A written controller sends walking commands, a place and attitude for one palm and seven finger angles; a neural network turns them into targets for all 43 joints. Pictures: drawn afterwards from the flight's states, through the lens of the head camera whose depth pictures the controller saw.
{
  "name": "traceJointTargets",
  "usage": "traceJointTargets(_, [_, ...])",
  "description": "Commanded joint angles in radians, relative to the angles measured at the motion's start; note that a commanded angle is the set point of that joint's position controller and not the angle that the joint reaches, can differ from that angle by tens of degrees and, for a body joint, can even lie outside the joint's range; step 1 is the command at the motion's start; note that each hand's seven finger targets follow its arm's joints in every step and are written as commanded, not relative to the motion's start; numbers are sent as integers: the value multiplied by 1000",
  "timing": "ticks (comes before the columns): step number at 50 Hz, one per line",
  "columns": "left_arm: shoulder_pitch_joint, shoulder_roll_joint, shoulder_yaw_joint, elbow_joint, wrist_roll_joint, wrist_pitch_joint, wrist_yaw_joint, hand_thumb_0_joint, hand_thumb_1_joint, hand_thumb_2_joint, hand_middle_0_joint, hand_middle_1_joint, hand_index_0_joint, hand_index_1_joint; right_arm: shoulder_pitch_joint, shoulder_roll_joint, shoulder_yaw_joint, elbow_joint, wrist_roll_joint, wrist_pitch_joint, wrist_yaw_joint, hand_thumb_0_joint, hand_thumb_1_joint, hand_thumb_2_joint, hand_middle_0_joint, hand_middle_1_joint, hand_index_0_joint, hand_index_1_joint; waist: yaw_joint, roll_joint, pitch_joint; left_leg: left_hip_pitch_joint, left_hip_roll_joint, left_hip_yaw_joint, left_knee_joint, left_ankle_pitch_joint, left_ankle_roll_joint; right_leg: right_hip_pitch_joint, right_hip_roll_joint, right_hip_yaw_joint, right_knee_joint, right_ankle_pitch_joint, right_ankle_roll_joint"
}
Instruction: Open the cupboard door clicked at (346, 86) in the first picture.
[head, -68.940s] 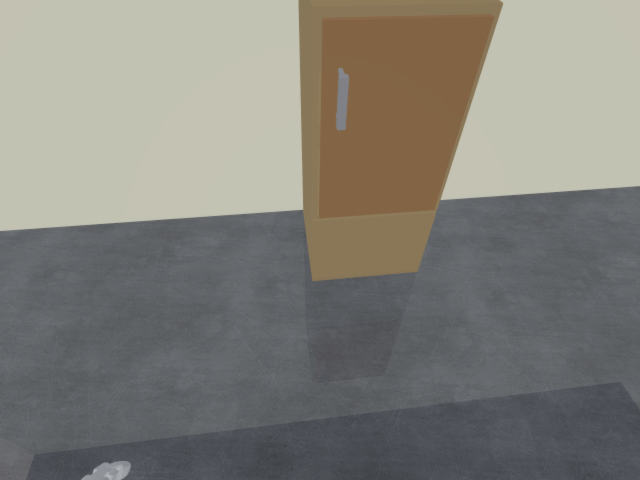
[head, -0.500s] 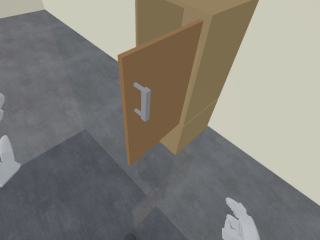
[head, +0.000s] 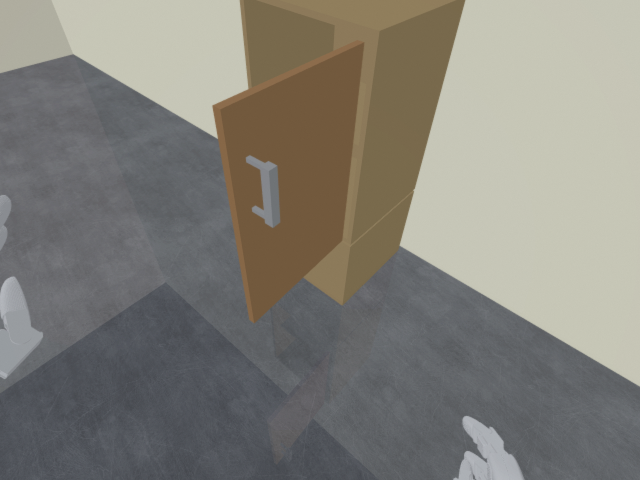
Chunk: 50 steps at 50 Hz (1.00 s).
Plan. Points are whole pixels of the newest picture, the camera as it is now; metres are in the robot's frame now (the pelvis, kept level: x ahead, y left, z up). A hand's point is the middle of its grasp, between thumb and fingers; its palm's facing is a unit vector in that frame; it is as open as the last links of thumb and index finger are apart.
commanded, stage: stop stepping back and stand still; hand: left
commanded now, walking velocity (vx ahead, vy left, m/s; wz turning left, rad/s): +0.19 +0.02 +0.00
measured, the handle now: (262, 191) +0.59 +0.11 +0.03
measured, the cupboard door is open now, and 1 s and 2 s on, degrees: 93 93 93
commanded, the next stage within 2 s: let the arm hang, fingers relaxed in 0.62 s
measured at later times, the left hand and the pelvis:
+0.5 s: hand (18, 309) +0.23 +0.28 +0.18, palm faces +0.40 -0.76 -0.51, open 7.4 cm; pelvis +0.02 +0.02 +0.00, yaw +0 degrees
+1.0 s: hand out of the picture +0.06 +0.20 -0.16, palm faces +0.04 -0.99 -0.17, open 7.2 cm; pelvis -0.01 +0.03 +0.00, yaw +2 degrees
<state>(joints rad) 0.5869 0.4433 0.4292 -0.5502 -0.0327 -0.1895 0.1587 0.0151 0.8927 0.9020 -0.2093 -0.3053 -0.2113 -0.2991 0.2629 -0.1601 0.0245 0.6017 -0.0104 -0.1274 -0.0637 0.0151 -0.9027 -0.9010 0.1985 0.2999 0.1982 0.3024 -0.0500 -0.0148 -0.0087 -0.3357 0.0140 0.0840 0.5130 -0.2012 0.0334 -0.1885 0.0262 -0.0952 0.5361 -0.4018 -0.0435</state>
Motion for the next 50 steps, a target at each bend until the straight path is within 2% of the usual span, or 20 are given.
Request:
traceJointTargets(1, [-28,147,127,-95,-15,-39,22,0,900,900,-200,-300,-200,-300,-128,-154,-86,-134,9,14,-13,0,-900,-900,200,300,200,300,54,-218,33,-327,-20,-60,493,-276,-44,-11,-375,631,-427,-341,-182])
traceJointTargets(3, [-102,124,118,-53,-12,-60,19,0,900,900,-200,-300,-200,-300,-105,-169,-82,-99,4,-6,-11,0,-900,-900,200,300,200,300,18,-127,24,-342,10,-117,626,-189,-42,-12,-354,533,-374,-95,-159])
traceJointTargets(4, [-91,124,116,22,-14,-66,16,0,900,900,-200,-300,-200,-300,-84,-151,-66,-89,2,-8,-11,0,-900,-900,200,300,200,300,16,-74,2,-317,38,-114,583,-148,-44,3,-326,431,-339,-63,-148])
traceJointTargets(7, [-213,98,39,72,4,-72,5,0,900,900,-200,-300,-200,-300,-121,-152,-56,-78,6,-6,-28,0,-900,-900,200,300,200,300,22,-89,56,-190,41,-45,392,-66,-35,-78,-256,242,-333,51,-92])
traceJointTargets(12, [-248,125,29,-91,14,-76,26,0,900,900,-200,-300,-200,-300,-149,-152,-60,-104,-2,-53,-42,0,-900,-900,200,300,200,300,68,-132,25,59,0,31,15,-36,-6,-19,-230,209,-254,194,-67])
traceJointTargets(14, [-196,156,74,-187,5,-83,31,0,900,900,-200,-300,-200,-300,-134,-159,-68,-119,-3,-57,-39,0,-900,-900,200,300,200,300,64,-9,-33,173,25,-17,-107,49,0,10,-179,165,-138,298,-19])
traceJointTargets(16, [-154,175,114,-260,3,-90,34,0,900,900,-200,-300,-200,-300,-126,-180,-78,-139,5,-48,-27,0,-900,-900,200,300,200,300,70,186,-114,320,163,-185,-84,356,50,-77,-76,94,27,311,48])
traceJointTargets(19, [-63,176,145,-236,3,-91,26,0,900,900,-200,-300,-200,-300,-108,-144,-65,-132,0,-51,-10,0,-900,-900,200,300,200,300,60,296,-92,265,203,-210,-118,524,63,-86,-26,35,44,59,52])
traceJointTargets(21, [-62,161,145,-193,2,-89,22,0,900,900,-200,-300,-200,-300,-111,-153,-61,-129,5,-52,-3,0,-900,-900,200,300,200,300,56,280,-46,172,198,-157,-122,427,39,-22,-29,32,-25,84,49])
traceJointTargets(23, [-15,145,144,-139,-5,-87,17,0,900,900,-200,-300,-200,-300,-98,-159,-67,-129,14,-53,-1,0,-900,-900,200,300,200,300,48,165,-71,154,146,-105,-69,378,5,54,-35,53,-119,323,47])
traceJointTargets(26, [29,112,111,-81,-24,-70,9,0,900,900,-200,-300,-200,-300,-97,-155,-74,-136,22,-28,4,0,-900,-900,200,300,200,300,30,-15,-136,138,83,-47,14,322,-36,107,-108,156,-110,693,27])
traceJointTargets(28, [35,120,111,-62,-27,-61,8,0,900,900,-200,-300,-200,-300,-111,-156,-71,-135,18,-22,-3,0,-900,-900,200,300,200,300,32,-8,-145,150,70,-36,-2,297,-39,91,-116,154,-114,719,30])
traceJointTargets(35, [-57,150,101,-124,-18,-49,9,0,900,900,-200,-300,-200,-300,-143,-150,-54,-146,10,-17,-28,0,-900,-900,200,300,200,300,48,48,-106,173,85,-60,-103,225,-22,47,-65,114,-152,444,54])
traceJointTargets(36, [-129,-51,-336,645,61,91,-126,0,900,900,-200,-300,-200,-300,-192,-333,-102,78,22,-65,74,0,-900,-900,200,300,200,300,11,94,-26,45,115,-107,30,337,-6,-64,-142,50,0,492,21])
traceJointTargets(37, [-131,-74,-319,688,57,167,-147,0,900,900,-200,-300,-200,-300,-115,-284,-105,97,18,5,76,0,-900,-900,200,300,200,300,29,111,-73,73,124,-90,-9,297,-7,-67,-130,88,-24,363,12])
traceJointTargets(39, [-141,-114,-336,744,58,187,-156,0,900,900,-200,-300,-200,-300,-101,-249,-83,102,2,40,69,0,-900,-900,200,300,200,300,42,105,-67,-8,157,-145,-53,139,22,-65,-104,64,-4,168,18])
traceJointTargets(43, [-252,-83,-352,971,66,179,-153,0,900,900,-200,-300,-200,-300,-97,-210,-52,137,-15,93,64,0,-900,-900,200,300,200,300,43,-221,-38,10,86,-150,-24,35,10,-74,-143,125,-110,141,-10])
traceJointTargets(44, [-271,-90,-360,1033,62,184,-150,0,900,900,-200,-300,-200,-300,-81,-191,-46,158,-17,106,64,0,-900,-900,200,300,200,300,35,-236,-23,48,61,-125,8,34,4,-118,-176,140,-144,123,-22])
traceJointTargets(46, [-319,-85,-376,1138,54,191,-144,0,900,900,-200,-300,-200,-300,-61,-179,-41,205,-21,127,62,0,-900,-900,200,300,200,300,20,-173,-9,103,41,-97,18,60,-8,-150,-190,148,-163,119,-38])
traceJointTargets(50, [-274,-110,-392,1332,44,194,-138,0,900,900,-200,-300,-200,-300,-63,-175,-31,285,-22,131,53,0,-900,-900,200,300,200,300,48,168,7,46,88,-154,-119,42,2,-34,-123,108,-122,127,0])
